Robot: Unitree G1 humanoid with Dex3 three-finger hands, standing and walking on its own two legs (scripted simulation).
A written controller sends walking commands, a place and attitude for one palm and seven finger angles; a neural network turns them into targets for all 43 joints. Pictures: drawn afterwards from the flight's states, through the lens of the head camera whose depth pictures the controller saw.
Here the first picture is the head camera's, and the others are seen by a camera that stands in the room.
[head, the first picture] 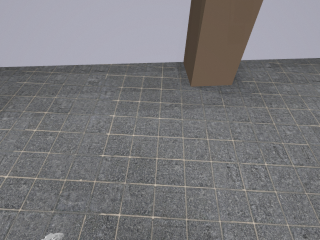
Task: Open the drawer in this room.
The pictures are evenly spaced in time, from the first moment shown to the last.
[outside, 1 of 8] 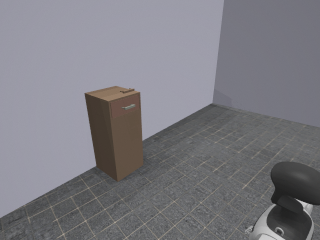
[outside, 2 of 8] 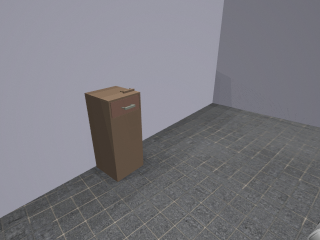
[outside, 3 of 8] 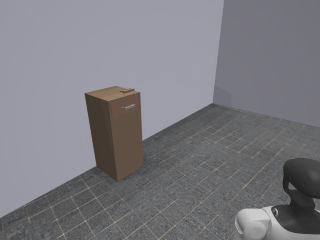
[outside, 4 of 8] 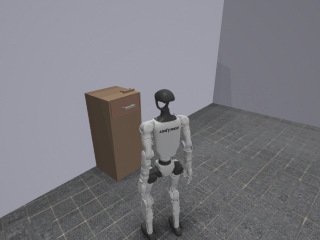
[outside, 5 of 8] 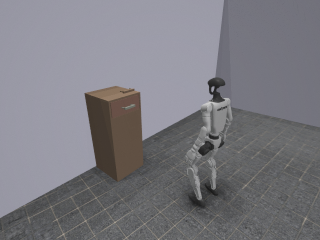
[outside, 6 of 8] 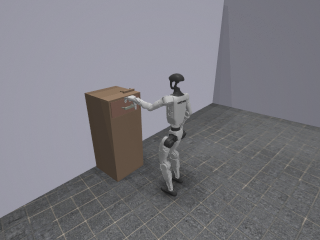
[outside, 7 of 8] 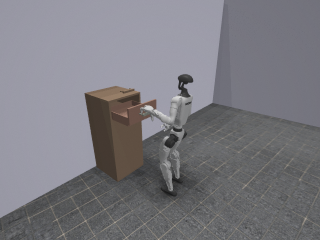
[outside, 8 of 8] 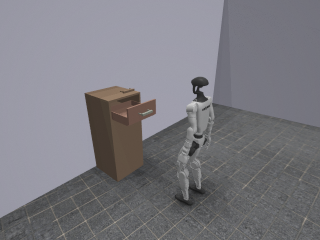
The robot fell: no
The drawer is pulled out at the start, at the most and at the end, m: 0.00 0.30 0.26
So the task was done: yes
